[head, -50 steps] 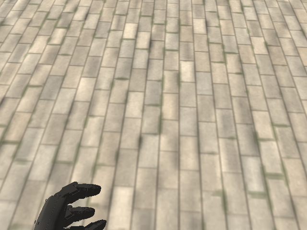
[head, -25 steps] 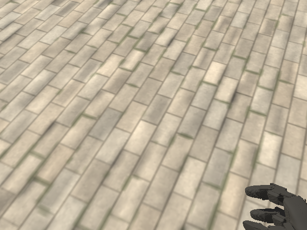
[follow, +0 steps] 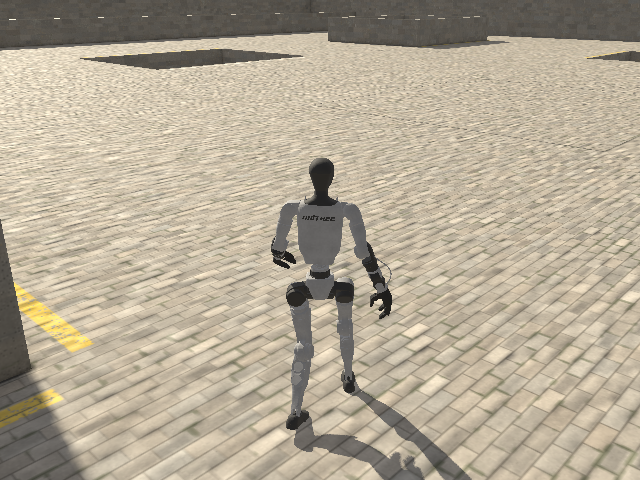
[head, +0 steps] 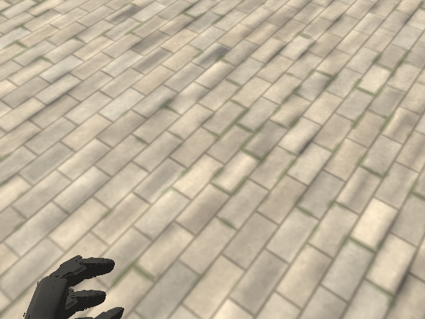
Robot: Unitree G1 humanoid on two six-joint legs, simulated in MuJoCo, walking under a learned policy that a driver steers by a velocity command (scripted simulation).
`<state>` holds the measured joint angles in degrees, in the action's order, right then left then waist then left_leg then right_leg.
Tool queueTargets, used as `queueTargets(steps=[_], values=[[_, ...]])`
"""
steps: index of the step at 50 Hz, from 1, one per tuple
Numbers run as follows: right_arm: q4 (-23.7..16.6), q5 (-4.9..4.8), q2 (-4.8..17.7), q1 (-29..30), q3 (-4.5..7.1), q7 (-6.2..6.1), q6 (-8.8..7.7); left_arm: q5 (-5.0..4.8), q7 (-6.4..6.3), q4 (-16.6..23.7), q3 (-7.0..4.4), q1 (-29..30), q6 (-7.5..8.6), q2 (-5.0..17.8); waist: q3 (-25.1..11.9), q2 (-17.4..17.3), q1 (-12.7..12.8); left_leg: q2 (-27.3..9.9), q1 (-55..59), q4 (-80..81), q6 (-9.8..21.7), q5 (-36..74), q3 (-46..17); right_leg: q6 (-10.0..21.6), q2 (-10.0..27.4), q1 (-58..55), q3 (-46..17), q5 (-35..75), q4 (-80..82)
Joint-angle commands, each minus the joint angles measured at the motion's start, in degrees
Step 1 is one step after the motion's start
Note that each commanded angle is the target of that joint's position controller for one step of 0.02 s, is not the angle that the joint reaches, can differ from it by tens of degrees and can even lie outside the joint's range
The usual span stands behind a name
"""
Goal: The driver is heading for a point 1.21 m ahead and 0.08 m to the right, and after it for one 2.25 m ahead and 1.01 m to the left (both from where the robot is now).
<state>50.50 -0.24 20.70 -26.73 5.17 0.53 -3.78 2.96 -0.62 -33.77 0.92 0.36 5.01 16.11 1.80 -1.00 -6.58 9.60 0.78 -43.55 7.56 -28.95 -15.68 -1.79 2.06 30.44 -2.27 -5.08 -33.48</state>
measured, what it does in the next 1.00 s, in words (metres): walks ahead, turning right: left foot, then right foot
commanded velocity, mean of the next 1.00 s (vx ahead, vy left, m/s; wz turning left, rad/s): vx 1.00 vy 0.00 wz -0.29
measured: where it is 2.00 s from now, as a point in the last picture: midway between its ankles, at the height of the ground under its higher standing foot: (212, 92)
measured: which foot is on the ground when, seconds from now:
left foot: up 0.00-0.38, down 0.40-0.84, up 0.86-1.00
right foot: down 0.00-0.40, up 0.42-0.82, down 0.84-1.00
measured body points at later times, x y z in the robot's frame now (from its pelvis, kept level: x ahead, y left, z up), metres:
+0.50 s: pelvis +0.46 +0.04 +0.01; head +0.49 +0.05 +0.46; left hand +0.42 +0.30 -0.13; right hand +0.66 -0.19 -0.08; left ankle +0.51 +0.12 -0.71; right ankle +0.30 -0.13 -0.59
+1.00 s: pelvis +0.92 -0.01 +0.01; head +0.94 +0.00 +0.46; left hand +1.03 +0.27 -0.13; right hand +1.03 -0.28 -0.07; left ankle +0.93 +0.17 -0.60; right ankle +0.94 -0.02 -0.71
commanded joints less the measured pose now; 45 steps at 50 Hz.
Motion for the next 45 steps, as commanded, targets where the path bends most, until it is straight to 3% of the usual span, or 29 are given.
queueTargets(steps=[1,2,3,6,8,10,11,14,16,17,18,19,20,21,22,23,24,27,29,32,34,36,38,39,41,42,43,44,45], values=[[-8.74,0.21,1.96,2.19,-1.83,-0.68,-1.15,0.64,-0.97,-3.75,-6.96,-24.44,-0.65,16.43,-20.29,19.99,11.4,-4.44,-43.51,-38.43,-0.28,4.63,7.26,10.59,24.1,-51.28,-48.84,-41.3,18.43],[-8.07,1.35,3.79,7.11,-1.47,-0.34,-0.6,0.16,-0.56,-3.49,-5.75,-19.83,-0.74,10.35,-11.5,11.73,11.26,-8.04,-44.38,-36.27,-0.45,10.68,8.46,10.39,20.58,-42.91,-37.68,-38.8,18.32],[-8.27,2.13,3.24,10.16,-1.7,0.46,-0.3,0.2,-0.11,-4.74,-5.17,-18.69,-0.74,7.56,-6.27,5.55,10.77,-9.59,-43.18,-33.72,-0.86,13.17,9.26,10.32,17.65,-35.95,-29.0,-28.73,18.2],[-10.78,2.77,-1.08,14.16,-2.96,2.29,0.96,-0.21,0.63,-10.04,-4.01,-22.61,0.69,4.28,-0.71,6.27,8.05,-11.36,-41.99,-29.02,-1.58,11.08,8.04,9.88,13.54,-26.64,-16.54,-13.04,20.72],[-13.28,3.01,-1.97,18.21,-3.71,2.79,1.51,-1.41,1.25,-11.97,-4.02,-23.44,1.82,4.56,1.6,6.06,6.79,-11.66,-45.61,-24.75,-2.02,12.2,7.68,10.1,13.48,-25.66,-11.47,-6.68,23.89],[-16.28,3.12,-1.04,23.61,-4.22,3.43,1.3,-1.64,1.36,-12.5,-4.19,-22.17,2.35,5.83,3.72,5.97,5.74,-12.0,-45.45,-15.7,-2.61,18.35,9.17,9.74,12.1,-22.96,-4.23,-0.59,27.51],[-16.89,2.95,-1.1,25.12,-4.59,3.93,1.19,-1.79,1.49,-12.57,-4.21,-21.34,2.43,6.13,3.79,4.75,5.35,-11.79,-41.81,-9.82,-2.82,22.79,11.46,9.04,9.97,-20.66,0.49,1.27,29.11],[-18.23,2.49,-1.7,30.54,-5.51,5.1,0.74,-2.5,1.86,-14.46,-4.49,-24.34,2.69,8.58,6.42,3.36,6.37,-10.58,-28.49,3.26,-1.12,30.63,18.84,9.07,10.46,-16.78,5.95,11.72,35.93],[-17.57,2.97,-0.39,29.79,-5.1,4.22,0.59,-2.75,1.78,-16.24,-4.66,-27.1,2.26,10.78,4.18,3.9,5.15,-8.52,-23.79,6.25,0.21,28.72,21.1,9.03,10.59,-24.05,6.64,35.0,30.22],[-16.61,3.45,0.94,26.1,-4.51,3.41,0.47,-2.66,1.44,-16.66,-5.05,-27.59,1.93,13.1,0.52,5.72,2.82,-6.74,-18.43,6.72,0.69,24.41,21.1,8.6,11.33,-27.02,6.7,48.21,22.53],[-13.69,3.69,2.9,16.33,-3.43,2.42,0.41,-2.41,0.92,-16.85,-5.37,-26.96,1.29,14.83,-5.31,6.95,-2.23,-5.22,-8.01,7.08,1.06,20.27,19.98,8.06,11.44,-26.91,6.67,54.21,10.01],[-10.07,4.01,5.49,4.89,-2.07,1.31,0.34,-2.56,0.61,-16.45,-5.26,-25.77,0.73,14.86,-10.73,6.08,-8.12,-7.1,5.7,9.99,1.17,19.3,17.36,7.3,9.0,-20.39,6.66,46.57,-6.47],[-8.37,4.94,11.12,-1.95,-0.47,-0.12,0.16,-1.82,0.94,-14.81,-3.88,-27.77,0.54,8.3,-17.93,-2.7,-7.16,-21.21,18.48,10.76,0.73,1.52,1.93,7.56,3.83,-8.43,5.35,10.99,-28.73],[-10.02,5.0,14.36,-0.22,0.36,-0.6,-0.02,-4.23,1.17,-12.33,-2.65,-34.58,0.56,1.81,-28.42,-15.09,-0.32,-36.02,27.21,21.5,3.55,-10.63,-27.55,7.06,-2.69,5.72,-0.85,-21.64,-48.21],[-9.97,3.69,11.11,2.93,0.37,-0.63,0.34,-3.85,0.78,-11.69,-3.93,-27.68,0.17,7.73,-22.85,-6.85,-1.78,-33.73,20.23,27.61,3.41,-12.04,-27.33,7.83,-0.75,11.43,-2.65,-15.7,-50.99],[-9.14,3.3,6.47,7.25,-0.81,-0.67,-0.29,-3.5,0.99,-11.2,-4.04,-23.29,0.01,7.64,-10.99,-3.07,0.47,-30.86,10.48,27.31,3.13,-4.75,-16.19,7.8,1.93,13.42,-1.98,-10.67,-47.35],[-8.18,3.17,3.85,9.37,-1.24,-0.4,-0.95,-3.3,1.46,-11.86,-3.65,-22.85,-0.31,5.79,-5.14,-1.43,2.87,-28.42,2.1,29.09,2.39,4.65,-9.0,7.45,3.96,11.15,-1.69,-8.85,-43.65],[-6.12,1.86,-0.03,10.29,-2.15,-0.29,-2.73,-1.88,2.89,-13.55,-3.66,-24.67,-3.49,2.64,-0.77,-2.96,7.8,-24.68,-8.35,33.88,-0.01,14.17,4.93,6.14,6.41,5.77,-1.76,-8.39,-39.75],[-4.57,0.87,-0.93,9.34,-2.21,-0.12,-3.73,-1.63,3.55,-11.57,-3.85,-18.96,-4.66,1.82,2.46,-2.18,8.0,-23.52,-7.71,36.24,-1.47,22.14,12.39,5.75,7.32,10.88,-0.68,-5.13,-37.76],[-3.31,1.32,-2.38,9.08,-2.54,-0.06,-4.42,-2.23,4.34,-8.12,-3.13,-10.43,-4.63,0.48,5.34,-2.72,7.98,-19.18,-9.41,37.96,-3.3,33.66,24.13,6.06,5.87,12.05,3.57,4.92,-29.31],[-2.95,1.3,-1.23,8.88,-2.48,-0.47,-4.54,-2.56,4.98,-7.07,-2.73,-7.79,-4.42,0.61,5.06,-0.87,8.37,-17.73,-8.06,38.14,-4.91,42.45,29.66,7.46,3.86,9.07,7.22,10.38,-21.4],[-2.34,0.95,1.1,7.46,-2.13,-1.07,-4.68,-2.05,5.68,-5.13,-2.27,-3.74,-4.09,1.05,6.75,-0.16,8.38,-19.51,-5.55,37.7,-6.07,56.2,32.14,9.41,2.03,4.73,11.26,13.43,-11.79],[-2.33,1.04,4.12,5.5,-1.58,-2.15,-3.81,-2.05,5.6,-5.93,-2.76,-5.51,-3.96,3.24,3.15,-1.55,9.62,-19.98,1.5,30.45,-7.31,78.97,32.98,11.14,-3.36,-1.24,15.42,12.02,-8.3],[-2.8,1.4,6.28,5.96,-1.03,-2.92,-2.9,-2.14,5.39,-7.01,-3.26,-10.34,-4.08,4.82,-0.1,-3.55,12.6,-21.25,3.54,23.33,-7.7,89.53,32.59,11.92,-5.54,-6.57,15.92,8.32,-8.23],[-4.95,2.32,9.48,11.3,0.11,-3.35,-0.61,-2.27,4.13,-12.67,-5.8,-31.37,-4.4,9.6,-9.66,-5.11,23.17,-23.43,-2.19,-3.99,-6.57,92.85,29.92,15.26,-7.76,-28.06,11.7,-1.32,-8.99],[-4.93,2.44,8.31,12.89,0.12,-2.35,0.04,-2.8,2.68,-14.84,-7.56,-37.87,-4.43,12.13,-10.71,-0.32,25.48,-18.42,-10.81,-26.58,-6.15,65.42,30.01,17.85,-6.63,-37.59,6.33,-5.24,-4.27],[-7.41,3.41,-1.85,14.21,-2.53,-1.04,-0.91,-3.6,1.73,-15.14,-8.46,-31.96,-5.05,15.56,-3.33,15.43,17.91,-6.99,-31.9,-49.17,-7.32,3.76,27.07,20.4,0.11,-40.21,-7.25,3.49,-4.9],[-14.4,1.91,-1.56,9.79,-3.29,-0.87,-2.32,-1.95,1.74,-12.05,-9.54,-27.87,-5.65,20.98,-15.7,17.97,12.22,-4.79,-49.08,-58.46,-8.82,-0.24,14.18,32.6,9.91,-53.73,-38.27,-9.87,8.74],[-14.58,2.84,1.22,13.4,-3.66,-0.91,-3.94,-1.8,1.28,-10.0,-9.38,-25.78,-5.59,17.71,-13.08,5.78,13.35,-8.65,-53.03,-53.39,-7.76,4.3,9.39,30.67,13.24,-50.27,-47.42,-23.86,20.01]])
